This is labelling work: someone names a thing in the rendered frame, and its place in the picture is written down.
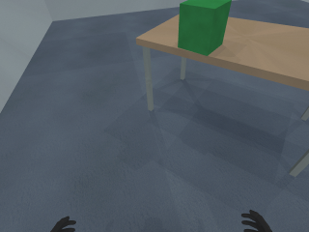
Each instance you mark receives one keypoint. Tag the right robot hand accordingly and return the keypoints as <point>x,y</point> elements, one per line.
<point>260,223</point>

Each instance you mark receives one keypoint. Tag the table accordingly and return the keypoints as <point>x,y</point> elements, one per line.
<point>271,51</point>

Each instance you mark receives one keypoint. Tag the left robot hand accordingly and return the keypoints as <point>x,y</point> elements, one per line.
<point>63,223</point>

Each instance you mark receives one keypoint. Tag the carton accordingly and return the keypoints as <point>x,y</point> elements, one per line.
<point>202,25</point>

